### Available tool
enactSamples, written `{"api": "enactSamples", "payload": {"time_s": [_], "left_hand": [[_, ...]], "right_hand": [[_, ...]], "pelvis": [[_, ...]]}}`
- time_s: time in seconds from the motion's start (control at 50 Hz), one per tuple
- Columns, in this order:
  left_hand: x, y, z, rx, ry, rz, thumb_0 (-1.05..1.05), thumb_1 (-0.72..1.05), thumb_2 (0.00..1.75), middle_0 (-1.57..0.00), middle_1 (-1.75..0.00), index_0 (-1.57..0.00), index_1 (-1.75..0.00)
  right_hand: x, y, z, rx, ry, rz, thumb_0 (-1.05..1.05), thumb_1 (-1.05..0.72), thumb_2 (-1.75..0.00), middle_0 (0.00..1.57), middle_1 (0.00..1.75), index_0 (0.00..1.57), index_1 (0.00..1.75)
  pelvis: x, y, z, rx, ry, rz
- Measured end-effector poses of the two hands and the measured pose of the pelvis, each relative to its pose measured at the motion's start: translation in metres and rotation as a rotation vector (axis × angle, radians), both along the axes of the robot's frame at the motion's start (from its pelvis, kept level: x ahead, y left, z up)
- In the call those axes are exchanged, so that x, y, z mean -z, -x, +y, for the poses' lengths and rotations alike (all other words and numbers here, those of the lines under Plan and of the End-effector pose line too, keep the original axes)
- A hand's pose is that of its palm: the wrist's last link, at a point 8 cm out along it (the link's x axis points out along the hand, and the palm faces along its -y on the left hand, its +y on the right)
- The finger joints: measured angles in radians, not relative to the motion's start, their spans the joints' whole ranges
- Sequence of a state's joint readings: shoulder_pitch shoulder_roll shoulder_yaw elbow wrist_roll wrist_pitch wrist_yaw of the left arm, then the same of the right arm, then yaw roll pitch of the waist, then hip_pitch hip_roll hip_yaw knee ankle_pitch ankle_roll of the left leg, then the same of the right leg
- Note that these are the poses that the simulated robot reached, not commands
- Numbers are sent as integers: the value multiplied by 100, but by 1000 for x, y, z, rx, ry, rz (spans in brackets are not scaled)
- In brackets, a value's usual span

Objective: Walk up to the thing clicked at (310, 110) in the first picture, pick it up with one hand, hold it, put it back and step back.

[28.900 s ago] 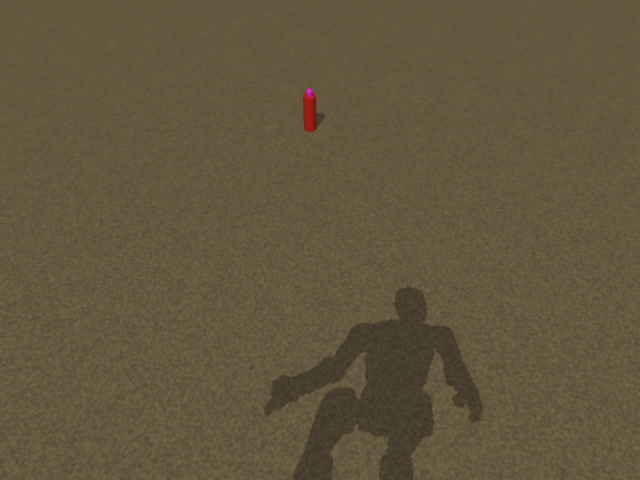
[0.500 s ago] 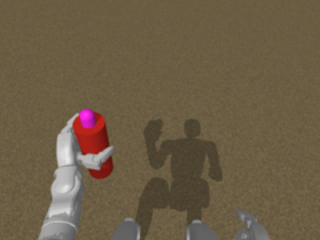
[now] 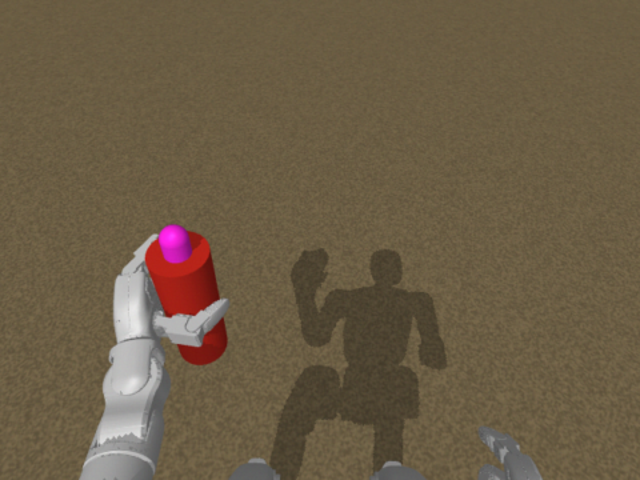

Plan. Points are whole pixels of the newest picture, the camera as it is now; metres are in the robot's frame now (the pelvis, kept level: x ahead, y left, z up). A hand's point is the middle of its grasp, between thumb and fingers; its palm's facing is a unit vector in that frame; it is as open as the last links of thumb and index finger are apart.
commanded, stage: hold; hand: left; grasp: from the side
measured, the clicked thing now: (190, 295) +0.33 +0.18 +0.03
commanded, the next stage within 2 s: none
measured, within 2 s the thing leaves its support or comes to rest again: neither
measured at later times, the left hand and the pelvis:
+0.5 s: hand (184, 290) +0.32 +0.18 +0.05, palm faces +0.22 -0.97 -0.03, open 9.9 cm; pelvis +0.00 +0.00 +0.01, yaw +0 degrees
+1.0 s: hand (185, 299) +0.31 +0.17 +0.06, palm faces +0.21 -0.98 -0.03, open 9.9 cm; pelvis -0.01 +0.00 +0.02, yaw +0 degrees
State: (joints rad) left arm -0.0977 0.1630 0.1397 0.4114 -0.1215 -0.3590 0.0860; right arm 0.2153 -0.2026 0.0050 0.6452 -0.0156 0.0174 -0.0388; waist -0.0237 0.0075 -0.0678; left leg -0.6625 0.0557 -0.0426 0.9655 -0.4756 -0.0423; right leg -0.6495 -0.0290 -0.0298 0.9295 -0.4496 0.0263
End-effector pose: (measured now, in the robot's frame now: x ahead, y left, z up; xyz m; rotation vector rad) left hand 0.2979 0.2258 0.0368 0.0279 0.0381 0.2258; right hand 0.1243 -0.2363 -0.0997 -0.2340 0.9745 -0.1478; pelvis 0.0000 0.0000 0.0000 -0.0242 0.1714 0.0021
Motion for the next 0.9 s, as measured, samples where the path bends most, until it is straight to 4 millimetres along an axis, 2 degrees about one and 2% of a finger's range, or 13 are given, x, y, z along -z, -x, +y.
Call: {"api": "enactSamples", "payload": {"time_s": [0.32, 0.9], "left_hand": [[-8, 1, 1, -4, 9, 3, 6, -35, 109, -78, -107, -70, -103], [-22, 20, -2, 8, 2, -14, 6, -34, 108, -76, -108, -69, -104]], "right_hand": [[-10, -3, 3, 7, -10, -9, 1, -93, -90, 20, 30, 20, 30], [-20, 1, 4, -9, -26, -49, 1, -93, -91, 20, 30, 20, 30]], "pelvis": [[-8, -4, 3, 4, -1, -28], [-16, 7, 1, 1, -6, -75]]}}
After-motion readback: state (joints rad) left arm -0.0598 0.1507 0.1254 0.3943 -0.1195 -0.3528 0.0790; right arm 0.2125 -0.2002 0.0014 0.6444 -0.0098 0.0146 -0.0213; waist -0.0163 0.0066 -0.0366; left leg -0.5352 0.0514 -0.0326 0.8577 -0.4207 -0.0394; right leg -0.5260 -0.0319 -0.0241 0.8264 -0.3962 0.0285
